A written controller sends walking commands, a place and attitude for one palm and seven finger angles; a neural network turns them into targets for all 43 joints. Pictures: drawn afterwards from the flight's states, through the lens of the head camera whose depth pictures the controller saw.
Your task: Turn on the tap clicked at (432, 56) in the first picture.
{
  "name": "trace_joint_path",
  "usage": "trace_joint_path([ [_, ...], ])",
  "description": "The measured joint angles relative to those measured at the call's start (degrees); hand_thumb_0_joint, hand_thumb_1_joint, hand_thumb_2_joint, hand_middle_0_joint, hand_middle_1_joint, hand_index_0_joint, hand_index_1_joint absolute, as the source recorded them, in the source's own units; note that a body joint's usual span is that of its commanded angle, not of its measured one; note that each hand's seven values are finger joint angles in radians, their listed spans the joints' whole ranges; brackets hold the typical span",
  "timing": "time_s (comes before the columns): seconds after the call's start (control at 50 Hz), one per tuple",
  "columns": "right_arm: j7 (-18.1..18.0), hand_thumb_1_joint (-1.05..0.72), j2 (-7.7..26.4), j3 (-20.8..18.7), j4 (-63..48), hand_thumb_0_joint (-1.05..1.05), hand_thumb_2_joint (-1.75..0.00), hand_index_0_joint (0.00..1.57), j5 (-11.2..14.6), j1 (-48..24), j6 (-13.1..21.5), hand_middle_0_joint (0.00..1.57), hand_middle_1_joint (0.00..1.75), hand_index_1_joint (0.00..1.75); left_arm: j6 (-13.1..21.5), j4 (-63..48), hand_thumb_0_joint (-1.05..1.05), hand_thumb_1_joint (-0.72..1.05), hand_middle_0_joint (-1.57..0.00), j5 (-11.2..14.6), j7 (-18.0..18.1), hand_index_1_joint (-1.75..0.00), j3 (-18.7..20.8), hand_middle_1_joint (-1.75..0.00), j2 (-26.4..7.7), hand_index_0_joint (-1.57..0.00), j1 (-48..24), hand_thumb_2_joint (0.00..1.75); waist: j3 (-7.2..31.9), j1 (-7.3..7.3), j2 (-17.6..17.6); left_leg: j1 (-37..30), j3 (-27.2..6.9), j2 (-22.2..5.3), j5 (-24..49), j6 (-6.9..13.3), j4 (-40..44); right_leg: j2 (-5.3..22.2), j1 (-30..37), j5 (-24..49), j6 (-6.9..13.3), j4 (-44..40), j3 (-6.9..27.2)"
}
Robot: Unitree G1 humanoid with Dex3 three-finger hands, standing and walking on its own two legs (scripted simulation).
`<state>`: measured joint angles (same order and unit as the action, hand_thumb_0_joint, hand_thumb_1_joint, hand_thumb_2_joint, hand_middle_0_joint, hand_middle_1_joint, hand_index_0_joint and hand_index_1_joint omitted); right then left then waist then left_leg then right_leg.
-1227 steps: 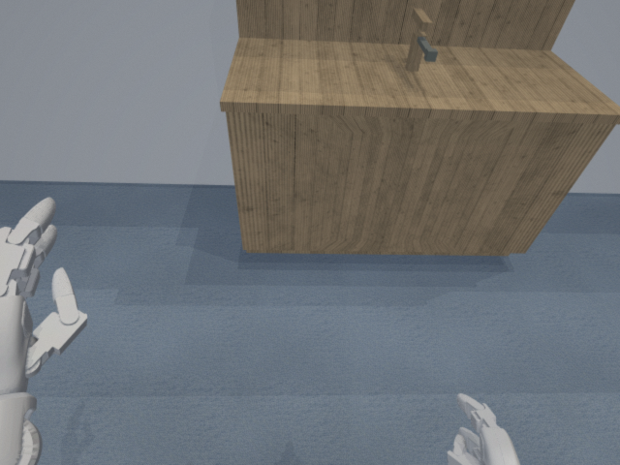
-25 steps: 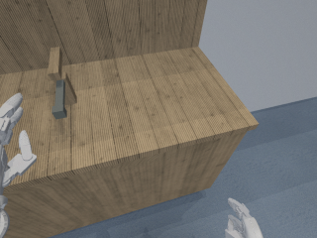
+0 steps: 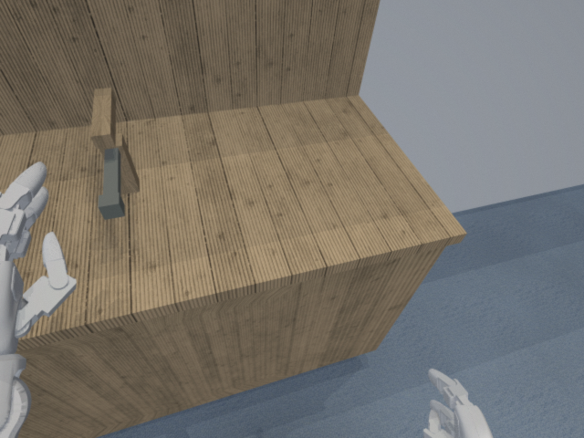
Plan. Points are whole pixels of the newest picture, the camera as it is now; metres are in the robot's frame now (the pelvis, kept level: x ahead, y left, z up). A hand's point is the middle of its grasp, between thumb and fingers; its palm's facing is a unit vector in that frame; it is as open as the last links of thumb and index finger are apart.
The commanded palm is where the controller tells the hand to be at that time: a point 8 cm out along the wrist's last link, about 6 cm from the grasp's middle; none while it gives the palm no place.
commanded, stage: look again from close up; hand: left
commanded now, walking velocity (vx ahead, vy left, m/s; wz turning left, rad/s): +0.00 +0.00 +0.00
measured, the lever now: (111, 206) +0.39 +0.31 +0.07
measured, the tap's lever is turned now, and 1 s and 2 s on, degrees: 0 0 0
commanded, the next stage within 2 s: turn the palm inward beside the body in 0.06 s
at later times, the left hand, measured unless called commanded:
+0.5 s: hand (82, 318) +0.20 +0.24 +0.13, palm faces +0.37 -0.87 -0.32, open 7.4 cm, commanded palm +0.15 +0.28 +0.17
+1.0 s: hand (95, 322) +0.19 +0.22 +0.14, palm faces +0.56 -0.77 -0.30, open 7.4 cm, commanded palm +0.13 +0.25 +0.15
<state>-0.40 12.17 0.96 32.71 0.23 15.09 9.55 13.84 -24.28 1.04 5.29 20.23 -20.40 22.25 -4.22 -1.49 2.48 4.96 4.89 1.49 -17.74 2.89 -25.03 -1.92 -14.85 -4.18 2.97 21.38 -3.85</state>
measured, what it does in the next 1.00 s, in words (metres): shifts its weight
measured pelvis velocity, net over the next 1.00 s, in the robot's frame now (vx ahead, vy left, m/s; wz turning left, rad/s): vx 0.00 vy -0.06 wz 0.11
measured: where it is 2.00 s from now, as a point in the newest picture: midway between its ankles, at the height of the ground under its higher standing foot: outside the picture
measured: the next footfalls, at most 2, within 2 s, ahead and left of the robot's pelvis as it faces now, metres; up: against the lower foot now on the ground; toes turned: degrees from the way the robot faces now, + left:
none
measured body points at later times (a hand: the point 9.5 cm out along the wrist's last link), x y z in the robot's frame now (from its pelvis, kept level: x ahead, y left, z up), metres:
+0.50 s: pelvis +0.00 +0.00 -0.02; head +0.00 -0.01 +0.43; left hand +0.17 +0.28 +0.15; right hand +0.23 -0.19 -0.08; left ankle -0.04 +0.08 -0.74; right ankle +0.08 -0.09 -0.74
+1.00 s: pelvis +0.00 -0.06 -0.03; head +0.01 -0.08 +0.42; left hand +0.15 +0.25 +0.16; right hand +0.21 -0.29 -0.12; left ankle -0.04 +0.08 -0.74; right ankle +0.08 -0.09 -0.74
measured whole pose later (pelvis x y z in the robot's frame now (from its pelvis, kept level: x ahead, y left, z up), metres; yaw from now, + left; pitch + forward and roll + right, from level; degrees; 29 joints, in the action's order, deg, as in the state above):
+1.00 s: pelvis +0.00 -0.06 -0.03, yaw +6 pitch +2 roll +1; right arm -2.8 15.0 -1.4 38.5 2.3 9.3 6.7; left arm 1.1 -25.2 9.6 9.9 20.4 -19.5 23.0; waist 1.8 -1.8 -1.6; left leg 19.8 -2.4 -0.2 -23.9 -1.8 -41.4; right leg -3.5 -28.0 -13.6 6.0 38.3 -7.8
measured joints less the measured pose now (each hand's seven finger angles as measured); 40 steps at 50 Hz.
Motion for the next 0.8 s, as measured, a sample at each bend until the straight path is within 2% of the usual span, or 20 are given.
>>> trace_joint_path([
  [0.16,0.0,-0.91,-0.23,-0.28,1.17,0.01,-0.9,0.2,0.05,-0.53,0.01,0.21,0.3,0.3,-0.19,-0.18,0.02,0.89,-0.21,0.01,0.22,-0.3,-0.27,-0.3,0.17,-0.21,-0.37,0.9,-0.56,0.13,-0.51,-0.49,-0.22,0.71,-0.55,0.5,-0.08,0.75,0.01,-1.2,-0.73,1.33,-0.05],
  [0.18,-1.45,-0.91,0.39,1.16,-0.89,0.01,-0.9,0.2,1.24,0.58,-0.68,0.2,0.3,0.3,-0.52,0.06,0.02,0.89,-0.21,-0.08,0.0,-0.3,-0.99,-0.3,-1.96,-0.21,-2.69,0.9,-0.67,0.21,-0.8,0.71,-1.09,0.73,-0.89,0.63,-1.42,0.59,-0.97,-3.04,-1.74,3.21,0.11],
  [0.2,-1.96,-0.91,0.5,1.52,-1.63,0.01,-0.9,0.2,0.46,1.66,-0.4,0.2,0.3,0.3,-1.13,1.5,0.02,0.89,-0.21,-1.95,-1.26,-0.3,-1.05,-0.3,-5.25,-0.21,-7.15,0.9,-0.74,-0.24,-0.58,1.75,-2.18,1.33,-1.3,0.71,-2.88,0.67,-1.56,-4.37,-1.35,5.12,0.89],
  [0.22,-1.34,-0.91,0.48,1.51,-0.86,0.01,-0.9,0.2,-0.58,1.72,-0.3,0.2,0.3,0.3,-2.08,3.67,0.02,0.88,-0.21,-2.04,-2.27,-0.3,-0.72,-0.3,-7.76,-0.21,-11.59,0.9,-0.34,-0.52,-0.27,2.72,-3.11,2.05,-1.58,0.58,-3.92,1.13,-2.12,-3.44,-0.7,5.84,0.95],
  [0.26,0.62,-0.91,1.0,1.74,1.97,0.01,-0.9,0.2,-1.53,-0.18,-1.03,0.2,0.3,0.3,-6.09,6.0,0.02,0.88,-0.21,1.3,-3.77,-0.31,1.78,-0.3,-9.11,-0.22,-16.83,0.9,1.15,-0.87,-0.88,4.17,-3.67,2.21,-1.85,-0.01,-5.14,1.32,-3.38,-4.13,-0.64,6.95,0.64],
  [0.3,1.6,-0.9,1.42,1.45,3.99,0.01,-0.9,0.2,-1.03,-2.03,-1.43,0.21,0.3,0.3,-10.58,5.97,0.02,0.89,-0.21,6.35,-5.24,-0.3,4.71,-0.3,-6.84,-0.22,-17.53,0.9,3.07,-1.22,-2.15,4.27,-2.92,2.1,-1.94,-0.36,-4.96,1.08,-3.88,-4.74,-1.02,7.13,1.42],
  [0.34,2.11,-0.9,2.02,1.02,4.47,0.01,-0.9,0.2,-0.15,-3.06,-1.56,0.21,0.3,0.3,-14.37,4.11,0.02,0.89,-0.2,8.53,-6.2,-0.3,4.75,-0.3,-3.55,-0.21,-14.83,0.9,4.79,-1.29,-3.54,4.22,-2.46,2.32,-2.06,0.07,-4.65,1.21,-4.35,-5.18,-1.34,7.73,1.92],
  [0.38,2.43,-0.9,2.59,0.74,3.95,0.01,-0.9,0.2,0.69,-4.19,-1.96,0.21,0.3,0.3,-17.15,1.46,0.02,0.9,-0.2,7.66,-6.66,-0.3,1.78,-0.3,-0.67,-0.2,-10.31,0.9,5.42,-1.28,-4.45,4.52,-2.41,2.73,-2.39,0.91,-5.06,1.6,-5.08,-5.86,-1.54,9.09,2.01],
  [0.42,2.45,-0.9,2.64,0.56,3.06,0.01,-0.9,0.2,0.62,-5.53,-2.36,0.21,0.3,0.3,-18.39,-0.74,0.02,0.9,-0.2,5.86,-6.25,-0.3,-2.42,-0.3,1.42,-0.2,-5.42,0.9,5.3,-1.36,-4.53,5.28,-2.37,3.08,-2.75,1.18,-6.07,1.98,-6.18,-6.6,-1.51,10.85,2.04],
  [0.48,2.03,-0.91,1.61,0.5,1.94,0.01,-0.9,0.2,-0.35,-7.09,-2.67,0.21,0.3,0.3,-16.48,-2.35,0.02,0.9,-0.2,3.72,-3.5,-0.3,-6.78,-0.3,2.64,-0.2,0.15,0.9,5.19,-1.96,-2.97,7.32,-2.42,3.18,-3.41,0.67,-8.22,2.19,-8.53,-7.65,-0.97,13.65,1.9],
  [0.52,1.65,-0.91,0.6,0.44,1.75,0.01,-0.9,0.2,-1.02,-7.54,-2.21,0.21,0.3,0.3,-13.17,-2.68,0.02,0.89,-0.21,2.71,-0.24,-0.3,-7.21,-0.3,2.31,-0.21,1.5,0.9,5.06,-2.92,-1.66,8.41,-2.59,2.77,-3.93,0.01,-9.63,1.88,-9.55,-8.1,-0.29,14.9,1.59],
  [0.58,1.06,-0.91,-0.33,0.7,2.26,0.01,-0.9,0.2,-1.29,-7.54,-1.28,0.21,0.3,0.3,-7.99,-2.17,0.02,0.89,-0.21,1.5,4.19,-0.3,-5.01,-0.3,2.02,-0.22,0.39,0.9,5.52,-3.9,-0.76,10.29,-3.67,1.93,-4.77,-0.98,-11.99,1.33,-10.67,-8.59,0.71,16.04,0.28],
  [0.64,0.23,-0.91,-0.26,1.42,3.3,0.01,-0.9,0.2,-1.06,-7.5,-1.14,0.21,0.3,0.3,-6.68,-0.57,0.02,0.89,-0.21,1.25,5.62,-0.3,-2.44,-0.3,1.83,-0.21,-3.96,0.9,5.87,-4.09,-1.35,11.63,-5.27,1.34,-5.39,-1.72,-13.92,1.08,-11.04,-9.05,1.49,16.67,-1.46],
  [0.68,-0.67,-0.9,0.15,1.98,3.82,0.01,-0.9,0.2,-0.49,-7.49,-1.56,0.21,0.3,0.3,-8.62,0.71,0.02,0.89,-0.21,1.98,4.5,-0.3,-1.92,-0.3,1.74,-0.21,-6.45,0.9,5.82,-3.86,-2.41,11.75,-6.12,1.07,-5.45,-2.03,-14.37,0.93,-10.69,-9.14,1.85,16.54,-2.35],
  [0.72,-1.67,-0.9,0.55,2.31,3.92,0.01,-0.9,0.2,0.27,-7.3,-2.23,0.21,0.3,0.3,-12.32,1.81,0.02,0.89,-0.2,3.1,2.49,-0.3,-2.44,-0.3,1.35,-0.21,-7.57,0.9,5.76,-3.34,-3.62,11.35,-6.6,0.79,-5.2,-2.4,-14.0,0.71,-10.08,-8.95,2.1,15.93,-2.84],
  [0.76,-2.64,-0.9,0.79,2.29,3.75,0.01,-0.9,0.2,0.88,-6.93,-2.93,0.21,0.3,0.3,-16.3,2.33,0.02,0.89,-0.2,4.42,0.52,-0.3,-3.48,-0.3,0.66,-0.2,-7.3,0.9,5.88,-2.69,-4.6,10.82,-6.74,0.45,-4.83,-2.73,-13.2,0.36,-9.54,-8.7,2.21,15.11,-2.98],
  [0.8,-3.19,-0.9,0.84,2.0,3.76,0.01,-0.9,0.2,1.54,-6.8,-3.38,0.21,0.3,0.3,-18.62,2.39,0.02,0.89,-0.2,5.79,-0.58,-0.3,-3.9,-0.3,-0.1,-0.2,-5.85,0.9,6.07,-1.84,-5.1,10.6,-6.57,-0.04,-4.6,-3.14,-12.59,-0.16,-9.46,-8.49,2.23,14.54,-2.85],
])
